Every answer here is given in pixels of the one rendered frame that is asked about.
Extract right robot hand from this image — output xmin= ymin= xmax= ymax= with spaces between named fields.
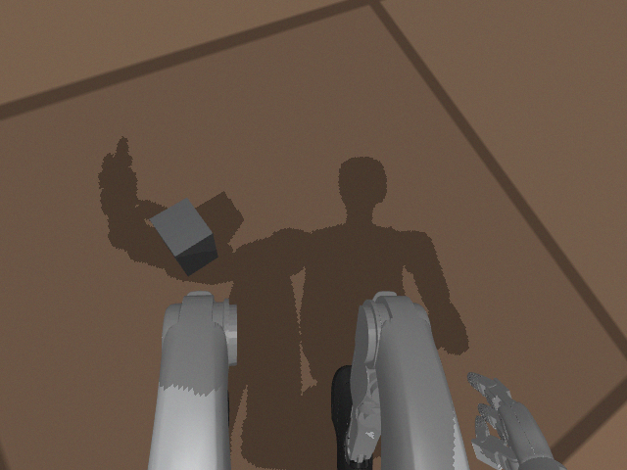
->
xmin=467 ymin=372 xmax=554 ymax=470

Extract right robot foot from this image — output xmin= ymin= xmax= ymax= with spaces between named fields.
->
xmin=331 ymin=365 xmax=373 ymax=470

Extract carton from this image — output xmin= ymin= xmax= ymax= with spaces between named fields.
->
xmin=150 ymin=198 xmax=218 ymax=276

